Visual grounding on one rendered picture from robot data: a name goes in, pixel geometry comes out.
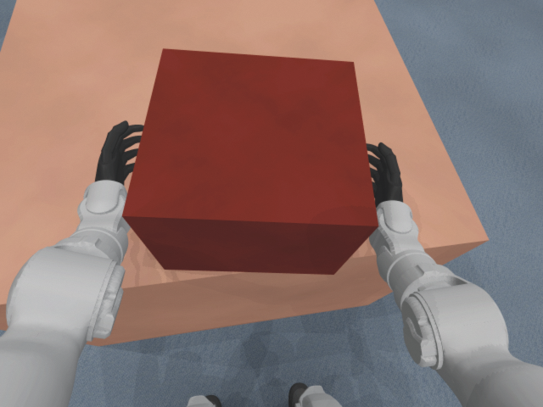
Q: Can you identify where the left robot hand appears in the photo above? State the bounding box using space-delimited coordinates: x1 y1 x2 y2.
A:
95 120 144 185

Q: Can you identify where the robot right upper arm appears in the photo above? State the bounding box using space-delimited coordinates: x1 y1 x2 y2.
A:
401 283 543 407

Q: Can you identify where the robot right shin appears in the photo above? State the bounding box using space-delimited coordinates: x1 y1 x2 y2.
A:
300 386 325 399

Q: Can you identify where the pedestal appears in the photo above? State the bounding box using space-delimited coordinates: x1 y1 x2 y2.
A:
0 0 489 346

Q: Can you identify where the carton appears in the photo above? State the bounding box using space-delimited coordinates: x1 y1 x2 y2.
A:
122 48 378 275

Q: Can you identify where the right robot forearm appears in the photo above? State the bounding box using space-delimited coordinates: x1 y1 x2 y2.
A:
369 200 509 348

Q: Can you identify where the robot left upper arm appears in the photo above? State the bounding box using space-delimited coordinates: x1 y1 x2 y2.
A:
0 247 125 407

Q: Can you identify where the robot right foot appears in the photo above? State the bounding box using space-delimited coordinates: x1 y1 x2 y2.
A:
288 382 308 407

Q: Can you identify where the right robot hand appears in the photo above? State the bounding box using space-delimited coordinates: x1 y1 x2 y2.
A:
367 142 403 208

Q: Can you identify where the left robot forearm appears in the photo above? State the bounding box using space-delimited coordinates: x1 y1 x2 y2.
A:
6 180 131 326

